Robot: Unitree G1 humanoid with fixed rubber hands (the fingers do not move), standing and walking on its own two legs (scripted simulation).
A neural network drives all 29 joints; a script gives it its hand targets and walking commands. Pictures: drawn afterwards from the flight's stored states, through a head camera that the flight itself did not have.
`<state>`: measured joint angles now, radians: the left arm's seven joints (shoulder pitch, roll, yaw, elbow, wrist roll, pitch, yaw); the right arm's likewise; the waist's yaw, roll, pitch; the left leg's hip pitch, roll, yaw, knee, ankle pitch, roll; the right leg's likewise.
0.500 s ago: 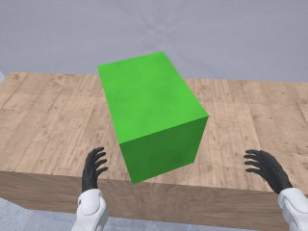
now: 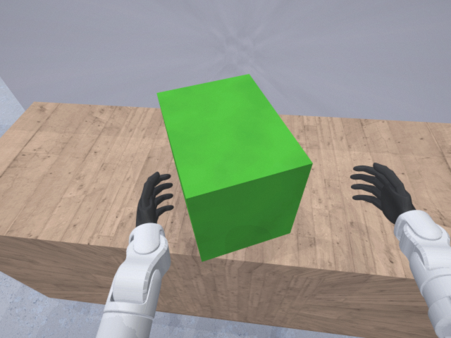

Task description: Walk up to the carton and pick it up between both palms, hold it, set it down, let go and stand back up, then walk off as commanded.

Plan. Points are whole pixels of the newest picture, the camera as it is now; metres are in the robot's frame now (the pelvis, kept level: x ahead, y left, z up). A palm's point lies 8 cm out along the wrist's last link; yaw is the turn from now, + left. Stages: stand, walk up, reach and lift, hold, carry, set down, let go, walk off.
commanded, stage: reach and lift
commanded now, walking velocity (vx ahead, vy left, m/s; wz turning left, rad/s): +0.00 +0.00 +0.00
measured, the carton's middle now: (226, 165) +0.47 +0.08 -0.01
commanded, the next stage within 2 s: none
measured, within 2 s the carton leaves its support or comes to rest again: neither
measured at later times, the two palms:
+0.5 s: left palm (143, 183) +0.32 +0.20 +0.11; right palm (372, 154) +0.44 -0.20 +0.09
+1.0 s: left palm (133, 146) +0.36 +0.21 +0.16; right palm (349, 108) +0.48 -0.14 +0.16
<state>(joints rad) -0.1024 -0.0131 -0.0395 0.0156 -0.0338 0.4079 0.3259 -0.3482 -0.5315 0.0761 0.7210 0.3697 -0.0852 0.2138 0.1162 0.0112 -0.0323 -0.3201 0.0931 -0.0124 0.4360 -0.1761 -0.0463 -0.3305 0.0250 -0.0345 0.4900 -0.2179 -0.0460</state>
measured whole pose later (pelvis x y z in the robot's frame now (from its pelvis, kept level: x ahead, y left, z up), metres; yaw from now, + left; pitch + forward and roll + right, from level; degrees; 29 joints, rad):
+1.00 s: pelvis +0.00 +0.00 +0.00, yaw +0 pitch +5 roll +0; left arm -0.69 0.01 0.09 0.18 -0.08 0.76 0.34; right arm -0.94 -0.54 0.08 0.88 0.37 0.33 0.14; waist 0.23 0.02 -0.01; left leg -0.32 0.09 -0.01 0.39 -0.15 -0.06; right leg -0.33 0.03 -0.03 0.44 -0.19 -0.04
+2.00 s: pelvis +0.01 +0.02 +0.00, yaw +0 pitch +19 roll -1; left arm -0.73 0.01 0.12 0.66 -0.09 0.17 0.28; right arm -1.05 -0.43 0.09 1.20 0.37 -0.01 0.14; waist 0.25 0.05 -0.10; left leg -0.61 0.10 -0.02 0.41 -0.14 -0.07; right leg -0.57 0.03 -0.03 0.37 -0.13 -0.02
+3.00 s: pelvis +0.02 +0.02 +0.00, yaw +0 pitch +23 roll -1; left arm -0.69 -0.13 0.32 0.71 0.11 -0.07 0.23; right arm -1.05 -0.29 -0.11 1.33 0.03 -0.23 0.15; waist 0.23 0.04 -0.15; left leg -0.68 0.10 -0.01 0.41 -0.13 -0.07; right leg -0.64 0.03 -0.03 0.37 -0.13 -0.02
